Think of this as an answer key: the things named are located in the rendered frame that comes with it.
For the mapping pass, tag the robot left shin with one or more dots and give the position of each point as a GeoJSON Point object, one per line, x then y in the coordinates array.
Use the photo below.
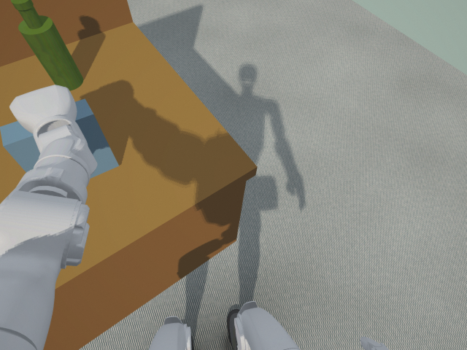
{"type": "Point", "coordinates": [172, 319]}

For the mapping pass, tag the left robot forearm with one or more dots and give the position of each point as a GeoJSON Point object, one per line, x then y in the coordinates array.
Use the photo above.
{"type": "Point", "coordinates": [65, 162]}

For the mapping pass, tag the table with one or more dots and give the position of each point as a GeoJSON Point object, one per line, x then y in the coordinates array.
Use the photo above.
{"type": "Point", "coordinates": [174, 201]}

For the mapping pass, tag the robot left upper arm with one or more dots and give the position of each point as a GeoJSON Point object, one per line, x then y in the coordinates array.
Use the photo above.
{"type": "Point", "coordinates": [39, 235]}

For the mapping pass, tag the sponge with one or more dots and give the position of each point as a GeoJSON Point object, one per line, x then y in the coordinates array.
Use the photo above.
{"type": "Point", "coordinates": [21, 144]}

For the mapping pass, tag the left robot hand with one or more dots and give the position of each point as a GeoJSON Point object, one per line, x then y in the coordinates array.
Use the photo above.
{"type": "Point", "coordinates": [55, 100]}

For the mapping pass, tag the robot right thigh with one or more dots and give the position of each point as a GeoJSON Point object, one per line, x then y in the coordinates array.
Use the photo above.
{"type": "Point", "coordinates": [257, 329]}

